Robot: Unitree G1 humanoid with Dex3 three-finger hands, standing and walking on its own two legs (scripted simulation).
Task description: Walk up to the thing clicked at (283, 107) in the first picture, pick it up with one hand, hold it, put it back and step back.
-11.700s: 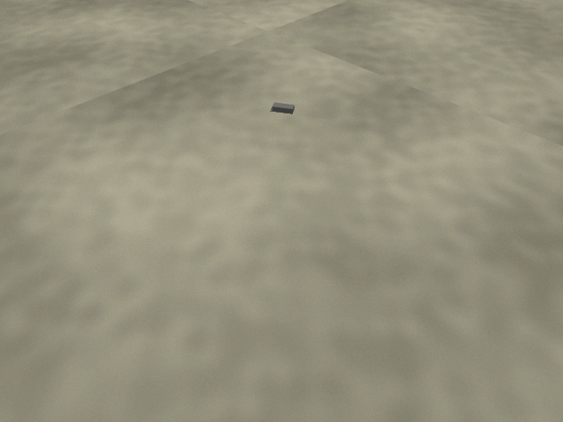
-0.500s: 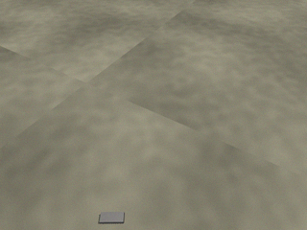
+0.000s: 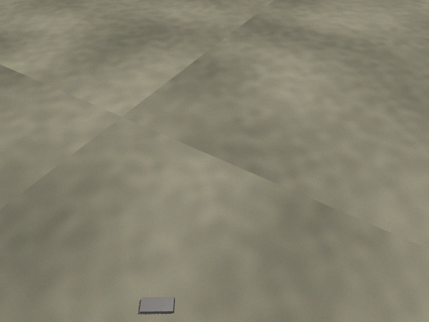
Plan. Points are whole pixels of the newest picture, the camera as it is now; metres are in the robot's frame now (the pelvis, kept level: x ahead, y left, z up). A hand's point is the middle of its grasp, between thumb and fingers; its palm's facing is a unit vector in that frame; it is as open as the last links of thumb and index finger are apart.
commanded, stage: walk up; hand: left
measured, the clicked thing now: (157, 305) +0.33 +0.26 -0.77
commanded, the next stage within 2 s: none
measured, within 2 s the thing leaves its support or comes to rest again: neither
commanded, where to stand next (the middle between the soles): -0.05 +0.02 m, yaw +1 degrees
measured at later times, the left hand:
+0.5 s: hand out of the picture +0.03 +0.30 -0.19, palm faces -0.03 -0.94 -0.33, open 7.3 cm
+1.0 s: hand out of the picture -0.03 +0.28 -0.16, palm faces -0.03 -0.94 -0.33, open 7.4 cm
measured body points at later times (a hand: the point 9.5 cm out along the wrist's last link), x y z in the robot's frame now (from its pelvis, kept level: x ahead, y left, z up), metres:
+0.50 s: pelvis -0.09 +0.04 -0.02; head -0.03 +0.08 +0.42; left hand +0.03 +0.35 -0.16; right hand -0.04 -0.27 -0.12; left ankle -0.08 +0.15 -0.75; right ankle -0.09 -0.11 -0.69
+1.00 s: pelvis -0.12 +0.02 -0.01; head -0.12 +0.03 +0.44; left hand -0.03 +0.33 -0.14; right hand -0.07 -0.28 -0.13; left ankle -0.10 +0.14 -0.75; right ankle -0.15 -0.10 -0.75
